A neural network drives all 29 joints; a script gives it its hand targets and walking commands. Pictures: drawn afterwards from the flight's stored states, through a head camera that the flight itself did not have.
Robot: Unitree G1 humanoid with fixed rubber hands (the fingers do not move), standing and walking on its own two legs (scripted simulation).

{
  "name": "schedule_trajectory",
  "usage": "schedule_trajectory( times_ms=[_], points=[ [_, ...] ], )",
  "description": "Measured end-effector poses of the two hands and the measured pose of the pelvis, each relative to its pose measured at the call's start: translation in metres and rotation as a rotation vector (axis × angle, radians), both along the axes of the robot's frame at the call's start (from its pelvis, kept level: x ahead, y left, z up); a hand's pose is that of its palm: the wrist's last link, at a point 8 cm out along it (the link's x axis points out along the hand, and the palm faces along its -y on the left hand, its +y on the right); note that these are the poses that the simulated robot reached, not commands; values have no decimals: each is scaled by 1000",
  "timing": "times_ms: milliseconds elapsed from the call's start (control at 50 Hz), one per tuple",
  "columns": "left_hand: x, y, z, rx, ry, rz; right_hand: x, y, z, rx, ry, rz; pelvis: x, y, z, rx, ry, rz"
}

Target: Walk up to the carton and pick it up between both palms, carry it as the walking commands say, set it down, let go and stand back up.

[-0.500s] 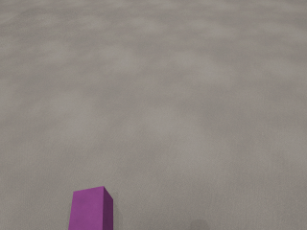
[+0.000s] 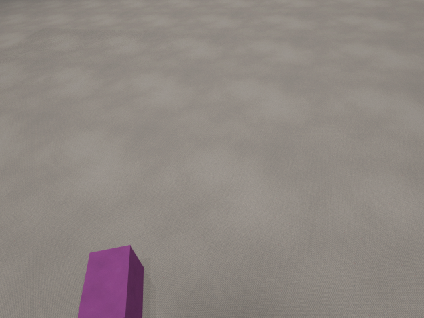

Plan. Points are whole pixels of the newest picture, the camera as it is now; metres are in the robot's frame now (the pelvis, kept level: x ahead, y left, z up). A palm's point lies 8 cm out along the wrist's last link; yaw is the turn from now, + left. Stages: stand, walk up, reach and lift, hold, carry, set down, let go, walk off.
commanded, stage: walk up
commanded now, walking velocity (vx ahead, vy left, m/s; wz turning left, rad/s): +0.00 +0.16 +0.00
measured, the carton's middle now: (115, 292) +0.46 +0.43 -0.65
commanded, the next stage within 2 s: none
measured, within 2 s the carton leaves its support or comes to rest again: neither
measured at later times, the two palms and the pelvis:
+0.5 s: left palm out of the picture -0.05 +0.28 -0.12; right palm out of the picture -0.13 -0.20 -0.11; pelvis -0.09 +0.05 +0.01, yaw +0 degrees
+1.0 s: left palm out of the picture -0.07 +0.41 -0.14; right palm out of the picture -0.11 -0.08 -0.12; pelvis -0.12 +0.17 +0.00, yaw +1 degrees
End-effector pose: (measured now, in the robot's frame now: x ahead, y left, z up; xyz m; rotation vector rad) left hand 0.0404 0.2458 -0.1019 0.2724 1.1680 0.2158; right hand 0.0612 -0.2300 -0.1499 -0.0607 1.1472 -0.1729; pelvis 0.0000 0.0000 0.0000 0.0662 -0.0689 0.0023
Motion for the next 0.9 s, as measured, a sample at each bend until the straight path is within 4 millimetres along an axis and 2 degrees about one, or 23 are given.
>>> schedule_trajectory(
  times_ms=[60, 140, 200, 300, 400, 440, 500, 560, 600, 660, 720, 800, 900],
  points=[
    [-14, -1, 15, 25, 8, 8, -13, 2, 4, 43, 25, 16, -12, -4, 10, 9, 23, 7],
    [-33, -1, 30, 43, 32, 19, -50, 6, 7, 80, 111, 27, -26, -6, 21, 24, 59, 23],
    [-44, 0, 33, 39, 44, 20, -79, 7, 9, 79, 169, 24, -35, -4, 25, 24, 79, 27],
    [-55, 1, 19, -5, 30, 9, -106, 5, 15, 23, 181, 0, -50, 3, 22, 3, 68, 17],
    [-66, 9, 2, -71, 0, 2, -130, 11, 29, -45, 171, -20, -67, 19, 20, -31, 66, 11],
    [-74, 15, -5, -99, 4, 3, -148, 17, 35, -71, 188, -27, -76, 30, 19, -45, 65, 11],
    [-91, 30, -18, -128, 25, -2, -188, 33, 36, -97, 235, -45, -93, 49, 14, -84, 52, 3],
    [-108, 51, -17, -130, 43, 13, -214, 54, 37, -95, 267, -38, -105, 68, 15, -110, 19, 13],
    [-115, 65, -14, -132, 38, 26, -213, 67, 37, -94, 254, -23, -111, 79, 17, -130, 18, 25],
    [-122, 81, -14, -129, 58, 8, -189, 80, 38, -102, 175, -21, -120, 94, 17, -140, 42, 5],
    [-121, 92, -14, -134, 75, -30, -169, 89, 44, -117, 71, -41, -127, 106, 18, -132, 61, -37],
    [-118, 106, -10, -126, 50, -39, -175, 103, 44, -115, 71, -47, -129, 119, 19, -123, 81, -40],
    [-139, 138, -27, -79, 60, 16, -175, 121, 26, -108, 80, -5, -136, 139, 1, -110, 46, -16]
  ],
)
